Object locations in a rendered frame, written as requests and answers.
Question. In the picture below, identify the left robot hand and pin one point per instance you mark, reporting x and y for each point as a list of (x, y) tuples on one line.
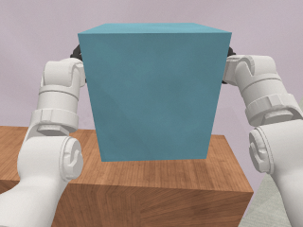
[(77, 54)]

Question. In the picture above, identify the left robot upper arm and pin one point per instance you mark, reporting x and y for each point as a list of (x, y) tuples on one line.
[(46, 165)]

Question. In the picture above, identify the right robot forearm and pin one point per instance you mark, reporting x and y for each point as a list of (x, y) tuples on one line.
[(264, 95)]

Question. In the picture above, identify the right robot hand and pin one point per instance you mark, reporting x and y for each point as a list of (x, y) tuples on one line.
[(230, 53)]

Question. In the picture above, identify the carton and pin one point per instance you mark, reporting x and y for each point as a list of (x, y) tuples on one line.
[(154, 88)]

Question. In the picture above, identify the left robot forearm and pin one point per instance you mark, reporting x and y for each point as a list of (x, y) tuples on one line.
[(59, 93)]

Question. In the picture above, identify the right robot upper arm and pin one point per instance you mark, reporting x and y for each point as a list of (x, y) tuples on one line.
[(277, 149)]

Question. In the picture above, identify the pedestal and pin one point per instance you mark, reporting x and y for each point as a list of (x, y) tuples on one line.
[(211, 192)]

